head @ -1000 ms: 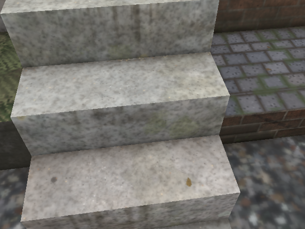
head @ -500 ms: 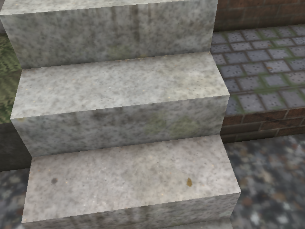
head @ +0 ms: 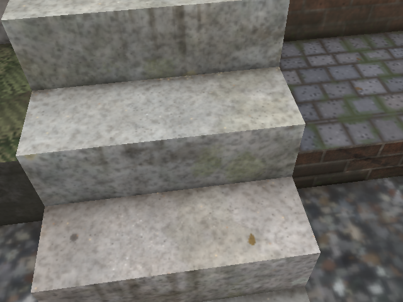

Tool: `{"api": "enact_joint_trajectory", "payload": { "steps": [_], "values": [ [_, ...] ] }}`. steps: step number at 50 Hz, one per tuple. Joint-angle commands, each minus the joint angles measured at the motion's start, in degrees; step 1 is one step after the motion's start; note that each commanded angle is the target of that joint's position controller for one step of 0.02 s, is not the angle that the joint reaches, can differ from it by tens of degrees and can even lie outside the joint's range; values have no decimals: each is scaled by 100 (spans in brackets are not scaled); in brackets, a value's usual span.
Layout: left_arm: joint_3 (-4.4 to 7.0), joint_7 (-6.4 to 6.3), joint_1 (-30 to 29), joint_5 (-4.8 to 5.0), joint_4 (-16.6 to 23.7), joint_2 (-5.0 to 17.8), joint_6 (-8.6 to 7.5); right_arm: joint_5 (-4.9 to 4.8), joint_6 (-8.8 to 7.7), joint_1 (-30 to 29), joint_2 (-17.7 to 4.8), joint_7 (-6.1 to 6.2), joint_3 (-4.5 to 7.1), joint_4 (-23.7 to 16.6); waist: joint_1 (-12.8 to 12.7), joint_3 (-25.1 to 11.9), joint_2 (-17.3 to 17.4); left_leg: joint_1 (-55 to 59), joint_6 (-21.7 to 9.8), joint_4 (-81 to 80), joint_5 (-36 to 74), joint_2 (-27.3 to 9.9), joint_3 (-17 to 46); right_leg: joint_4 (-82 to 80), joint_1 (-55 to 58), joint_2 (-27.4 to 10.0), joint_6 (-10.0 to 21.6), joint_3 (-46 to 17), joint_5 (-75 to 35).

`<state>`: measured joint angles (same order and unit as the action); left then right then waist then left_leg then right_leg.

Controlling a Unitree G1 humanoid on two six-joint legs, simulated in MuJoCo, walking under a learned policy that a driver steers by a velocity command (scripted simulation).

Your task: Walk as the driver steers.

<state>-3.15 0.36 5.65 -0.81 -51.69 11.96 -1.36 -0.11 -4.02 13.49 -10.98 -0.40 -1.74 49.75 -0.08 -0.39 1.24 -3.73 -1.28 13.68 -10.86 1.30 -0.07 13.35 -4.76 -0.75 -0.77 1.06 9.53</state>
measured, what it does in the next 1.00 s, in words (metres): stands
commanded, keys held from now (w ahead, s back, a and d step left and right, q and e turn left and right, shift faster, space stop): w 1.00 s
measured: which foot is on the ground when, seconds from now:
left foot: down 0.00-1.00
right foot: down 0.00-1.00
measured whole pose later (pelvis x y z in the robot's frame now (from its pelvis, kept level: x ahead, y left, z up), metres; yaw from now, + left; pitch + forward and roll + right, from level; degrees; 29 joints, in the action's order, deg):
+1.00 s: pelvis +0.00 +0.00 +0.00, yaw +0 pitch +1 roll +0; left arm -3.2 0.3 5.8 -0.9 -52.0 12.2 -1.5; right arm -0.2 -4.0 13.3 -11.1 -0.7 -1.7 50.2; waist -0.2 -0.2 1.3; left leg -3.6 -1.1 13.6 -10.7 1.2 0.1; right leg 13.3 -4.5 -1.0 -0.9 1.4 9.6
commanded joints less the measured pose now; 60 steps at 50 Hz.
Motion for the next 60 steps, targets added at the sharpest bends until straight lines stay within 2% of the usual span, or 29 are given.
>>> {"api": "enact_joint_trajectory", "payload": {
  "steps": [1, 3, 5, 8, 12, 14, 15, 18, 19, 22, 23, 26, 29, 30, 32, 35, 36, 38, 41, 42, 44, 48, 49, 50, 53, 54, 56, 57, 60],
  "values": [
    [142, 27, -269, 7, 357, 620, -55, -13, -67, 71, -394, -24, 79, -287, 20, -257, 79, -13, 174, -23, 1861, -729, 385, -64, 152, -643, 93, -419, -1168],
    [105, -77, -209, -34, 313, 519, -97, 27, -73, 76, -586, 53, 138, -257, -34, -378, -459, 88, 109, -5, 1717, -790, 478, -18, 215, -593, 86, -355, -1041],
    [112, -21, -271, 14, 347, 563, -76, -10, -68, 4, -434, 19, 85, -303, 18, -139, 181, -74, 168, -67, 1699, -718, 370, -108, 78, -648, 73, -459, -1066],
    [111, -74, -198, -31, 310, 554, -95, 19, -76, 74, -540, 49, 124, -250, -37, -355, -330, 71, 119, -7, 1749, -780, 473, -10, 215, -598, 95, -356, -1052],
    [137, 14, -278, 12, 350, 655, -64, -11, -68, 16, -351, -14, 62, -289, 16, -150, 213, -72, 182, -41, 1818, -722, 380, -76, 117, -658, 96, -438, -1143],
    [138, 29, -252, 7, 354, 617, -58, -17, -66, 76, -412, -25, 82, -273, 21, -265, 82, 8, 174, -8, 1915, -731, 387, -54, 152, -642, 94, -407, -1187],
    [101, -80, -200, -33, 309, 531, -100, 11, -72, 85, -589, 45, 137, -231, -37, -378, -412, 106, 108, 3, 1794, -791, 484, -14, 221, -596, 94, -345, -1082],
    [75, -128, -205, -24, 290, 532, -120, 7, -76, -11, -546, 85, 115, -250, -47, -199, -159, 6, 112, -44, 1633, -776, 462, -59, 152, -624, 89, -403, -1014],
    [112, -28, -260, 18, 333, 630, -80, -20, -68, -20, -387, 8, 65, -276, 6, -81, 320, -88, 178, -66, 1783, -715, 374, -97, 88, -661, 91, -453, -1143],
    [129, 21, -244, 4, 341, 621, -65, -25, -62, 70, -437, -33, 85, -247, 12, -275, 60, 39, 172, -7, 1976, -735, 393, -54, 171, -644, 98, -394, -1247],
    [93, -83, -179, -31, 291, 533, -104, 14, -67, 81, -607, 43, 139, -212, -38, -397, -428, 140, 107, 10, 1826, -793, 482, -9, 234, -600, 96, -340, -1120],
    [103, -30, -263, 18, 326, 609, -83, -18, -64, -30, -417, 10, 72, -267, 9, -95, 242, -73, 173, -67, 1763, -720, 377, -105, 90, -661, 84, -449, -1140],
    [128, 20, -238, 5, 334, 634, -64, -23, -63, 58, -432, -33, 81, -239, 9, -268, 59, 25, 175, -12, 1957, -733, 394, -57, 183, -649, 96, -391, -1249],
    [91, -84, -174, -31, 286, 543, -103, 15, -69, 71, -606, 42, 136, -202, -42, -392, -435, 130, 109, 5, 1820, -792, 483, -12, 245, -604, 95, -336, -1126],
    [97, -29, -246, 13, 322, 577, -84, -19, -63, -14, -472, 9, 87, -253, 6, -148, 144, -37, 167, -57, 1780, -723, 380, -105, 109, -655, 76, -434, -1143],
    [129, 18, -238, 6, 331, 639, -63, -19, -63, 45, -426, -32, 78, -239, 6, -258, 57, 5, 177, -21, 1918, -731, 394, -61, 190, -652, 91, -389, -1231],
    [94, -84, -176, -31, 285, 552, -101, 17, -71, 61, -593, 42, 131, -201, -47, -380, -427, 107, 112, -5, 1790, -789, 484, -16, 253, -608, 92, -333, -1108],
    [97, -30, -241, 9, 316, 582, -83, -23, -65, -11, -480, -2, 93, -249, -1, -133, 139, -57, 169, -66, 1751, -721, 386, -110, 118, -654, 82, -431, -1123],
    [129, 18, -237, 2, 325, 643, -63, -22, -65, 49, -431, -45, 86, -236, 0, -245, 57, -10, 178, -29, 1891, -728, 399, -66, 197, -651, 99, -387, -1213],
    [93, -85, -171, -35, 278, 556, -101, 15, -73, 65, -599, 26, 140, -198, -51, -368, -426, 94, 116, -14, 1762, -787, 488, -20, 259, -607, 101, -329, -1090],
    [98, -28, -245, 8, 313, 586, -84, -23, -67, -12, -470, -9, 96, -249, -1, -133, 154, -61, 172, -71, 1740, -718, 384, -111, 122, -658, 85, -429, -1117],
    [126, 19, -246, 0, 323, 621, -66, -24, -65, 54, -450, -47, 98, -239, 4, -270, -2, 6, 173, -30, 1888, -733, 401, -70, 201, -651, 96, -382, -1209],
    [91, -86, -175, -37, 274, 538, -104, 21, -71, 66, -621, 27, 151, -205, -52, -379, -475, 98, 117, -11, 1740, -789, 489, -20, 264, -607, 96, -323, -1084],
    [103, -19, -239, 3, 317, 560, -81, -22, -66, 25, -512, -17, 113, -251, 3, -208, 48, -21, 169, -52, 1782, -725, 390, -93, 154, -649, 81, -405, -1149],
    [98, -86, -173, -36, 270, 562, -102, 22, -73, 58, -584, 27, 142, -212, -57, -348, -397, 64, 126, -20, 1717, -780, 484, -19, 265, -611, 96, -323, -1074],
    [109, -17, -238, 6, 313, 577, -77, -24, -68, 28, -477, -18, 105, -249, 2, -198, 107, -33, 173, -58, 1787, -721, 388, -93, 155, -651, 84, -406, -1141],
    [130, 13, -262, -2, 320, 633, -68, -20, -68, 33, -430, -45, 95, -257, 2, -225, 14, -34, 178, -42, 1835, -731, 401, -76, 192, -657, 92, -386, -1190],
    [98, -86, -176, -37, 268, 556, -103, 22, -73, 62, -589, 26, 146, -212, -57, -349, -409, 68, 125, -18, 1718, -781, 484, -20, 263, -610, 95, -320, -1071],
    [128, 5, -272, 4, 310, 658, -72, -20, -68, 2, -382, -37, 82, -257, -1, -147, 135, -78, 184, -63, 1784, -723, 392, -95, 163, -668, 95, -405, -1151]
  ]
}}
